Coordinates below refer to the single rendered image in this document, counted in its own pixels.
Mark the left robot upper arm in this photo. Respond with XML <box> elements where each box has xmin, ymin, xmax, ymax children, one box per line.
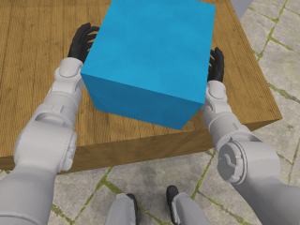
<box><xmin>0</xmin><ymin>120</ymin><xmax>78</xmax><ymax>225</ymax></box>

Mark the robot right hand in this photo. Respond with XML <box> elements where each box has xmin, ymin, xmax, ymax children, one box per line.
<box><xmin>207</xmin><ymin>47</ymin><xmax>225</xmax><ymax>83</ymax></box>

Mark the right robot upper arm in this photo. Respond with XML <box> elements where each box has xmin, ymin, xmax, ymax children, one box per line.
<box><xmin>217</xmin><ymin>141</ymin><xmax>300</xmax><ymax>225</ymax></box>

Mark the robot left forearm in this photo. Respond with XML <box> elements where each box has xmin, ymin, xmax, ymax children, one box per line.
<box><xmin>13</xmin><ymin>57</ymin><xmax>85</xmax><ymax>165</ymax></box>

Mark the robot right thigh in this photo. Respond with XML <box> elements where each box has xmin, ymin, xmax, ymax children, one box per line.
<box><xmin>172</xmin><ymin>196</ymin><xmax>212</xmax><ymax>225</ymax></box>

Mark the pedestal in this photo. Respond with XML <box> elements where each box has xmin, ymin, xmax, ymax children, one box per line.
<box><xmin>0</xmin><ymin>0</ymin><xmax>283</xmax><ymax>175</ymax></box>

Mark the right robot foot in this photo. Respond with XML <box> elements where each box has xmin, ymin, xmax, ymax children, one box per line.
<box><xmin>166</xmin><ymin>185</ymin><xmax>181</xmax><ymax>225</ymax></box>

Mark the robot left hand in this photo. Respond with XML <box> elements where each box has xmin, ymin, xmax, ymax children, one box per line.
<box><xmin>67</xmin><ymin>22</ymin><xmax>100</xmax><ymax>64</ymax></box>

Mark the carton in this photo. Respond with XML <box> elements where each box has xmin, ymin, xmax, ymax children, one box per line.
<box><xmin>80</xmin><ymin>0</ymin><xmax>216</xmax><ymax>130</ymax></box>

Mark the robot right forearm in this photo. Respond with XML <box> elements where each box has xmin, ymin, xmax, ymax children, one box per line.
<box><xmin>201</xmin><ymin>80</ymin><xmax>281</xmax><ymax>169</ymax></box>

